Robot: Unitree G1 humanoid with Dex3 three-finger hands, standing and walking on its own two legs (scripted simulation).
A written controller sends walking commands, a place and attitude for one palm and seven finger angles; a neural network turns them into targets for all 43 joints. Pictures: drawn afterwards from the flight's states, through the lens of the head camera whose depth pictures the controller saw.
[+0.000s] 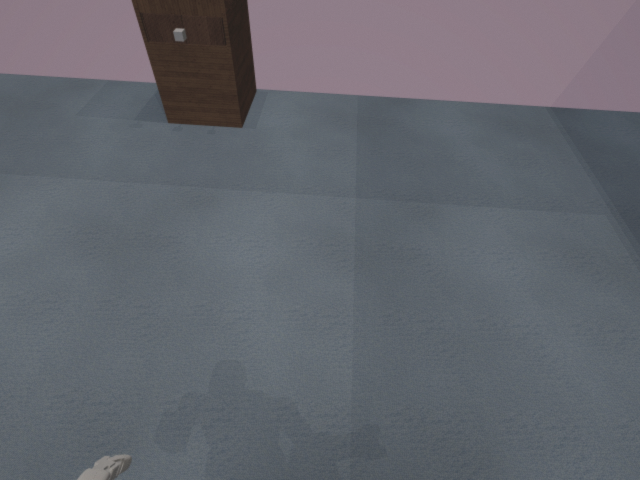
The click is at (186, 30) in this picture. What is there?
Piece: drawer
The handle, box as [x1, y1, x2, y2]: [173, 28, 186, 41]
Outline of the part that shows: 176,28 173,31 175,40 183,41 186,38 184,29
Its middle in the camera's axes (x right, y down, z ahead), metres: -0.67 -0.98 +1.85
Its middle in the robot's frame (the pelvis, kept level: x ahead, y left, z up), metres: +2.00 +0.75 -0.25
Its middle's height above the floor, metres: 0.52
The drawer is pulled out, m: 0.00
